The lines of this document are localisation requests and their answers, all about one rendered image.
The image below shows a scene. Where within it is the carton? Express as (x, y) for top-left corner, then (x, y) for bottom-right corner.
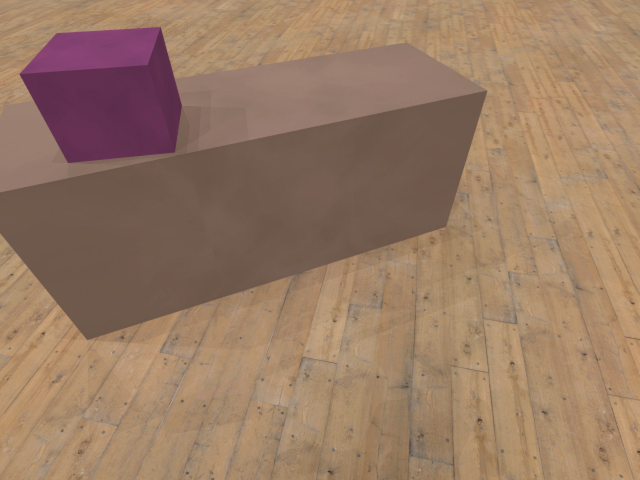
(20, 27), (182, 163)

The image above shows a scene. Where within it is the pedestal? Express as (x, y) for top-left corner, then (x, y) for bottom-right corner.
(0, 42), (488, 340)

